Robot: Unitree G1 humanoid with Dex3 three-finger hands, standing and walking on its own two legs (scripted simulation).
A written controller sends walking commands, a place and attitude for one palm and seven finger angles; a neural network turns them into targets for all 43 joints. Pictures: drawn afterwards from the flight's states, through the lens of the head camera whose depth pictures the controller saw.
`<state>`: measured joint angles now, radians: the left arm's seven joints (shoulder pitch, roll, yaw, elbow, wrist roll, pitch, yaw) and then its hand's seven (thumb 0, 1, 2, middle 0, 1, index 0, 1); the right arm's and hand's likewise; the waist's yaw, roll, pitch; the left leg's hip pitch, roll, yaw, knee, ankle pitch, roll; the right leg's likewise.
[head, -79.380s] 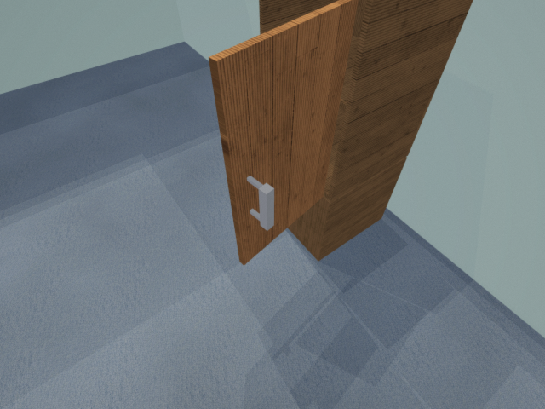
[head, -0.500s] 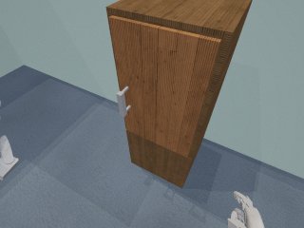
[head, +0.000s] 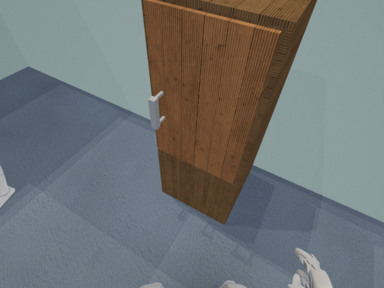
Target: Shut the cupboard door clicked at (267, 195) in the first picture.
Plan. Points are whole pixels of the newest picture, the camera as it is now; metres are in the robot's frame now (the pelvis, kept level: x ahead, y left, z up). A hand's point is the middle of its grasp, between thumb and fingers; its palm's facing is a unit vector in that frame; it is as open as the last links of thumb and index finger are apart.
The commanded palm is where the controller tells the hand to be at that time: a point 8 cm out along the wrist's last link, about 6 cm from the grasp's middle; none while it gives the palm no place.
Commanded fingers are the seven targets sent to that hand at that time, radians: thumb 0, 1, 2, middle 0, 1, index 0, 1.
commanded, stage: step back with the hand held close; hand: left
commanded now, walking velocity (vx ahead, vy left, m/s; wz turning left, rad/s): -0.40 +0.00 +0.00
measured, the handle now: (158, 110) +0.68 +0.15 -0.06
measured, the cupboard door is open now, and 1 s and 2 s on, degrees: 0 0 0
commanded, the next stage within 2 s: stop stepping back and stand still in 0.92 s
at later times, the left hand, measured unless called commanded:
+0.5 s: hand out of the picture +0.13 +0.28 +0.19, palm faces +0.53 -0.74 -0.42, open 7.5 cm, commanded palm +0.06 +0.31 +0.21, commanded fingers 0.00 0.90 0.90 -0.20 -0.30 -0.20 -0.30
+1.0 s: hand out of the picture +0.07 +0.25 +0.20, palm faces +0.34 -0.85 -0.41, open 7.5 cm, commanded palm -0.01 +0.30 +0.21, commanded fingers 0.00 0.90 0.90 -0.20 -0.30 -0.20 -0.30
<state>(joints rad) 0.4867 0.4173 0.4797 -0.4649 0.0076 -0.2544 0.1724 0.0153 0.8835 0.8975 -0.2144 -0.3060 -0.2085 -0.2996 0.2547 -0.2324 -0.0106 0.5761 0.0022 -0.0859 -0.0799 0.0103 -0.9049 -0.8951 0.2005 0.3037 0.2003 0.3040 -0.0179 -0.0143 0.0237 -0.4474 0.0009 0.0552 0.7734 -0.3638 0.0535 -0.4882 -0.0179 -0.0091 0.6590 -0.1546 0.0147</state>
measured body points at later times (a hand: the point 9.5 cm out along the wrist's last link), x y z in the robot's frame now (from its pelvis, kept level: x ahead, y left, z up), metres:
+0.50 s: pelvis -0.05 +0.00 +0.01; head -0.03 +0.03 +0.46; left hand +0.10 +0.32 +0.21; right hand +0.15 -0.22 -0.06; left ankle +0.06 +0.10 -0.71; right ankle +0.06 -0.14 -0.71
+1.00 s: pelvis -0.17 +0.01 +0.03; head -0.14 +0.04 +0.48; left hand +0.05 +0.30 +0.22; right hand +0.04 -0.21 -0.02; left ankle -0.06 +0.10 -0.71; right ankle -0.18 -0.11 -0.65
